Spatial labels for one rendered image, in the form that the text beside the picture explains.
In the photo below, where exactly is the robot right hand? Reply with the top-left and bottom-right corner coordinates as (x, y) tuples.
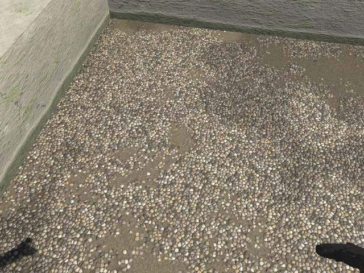
(316, 242), (364, 273)

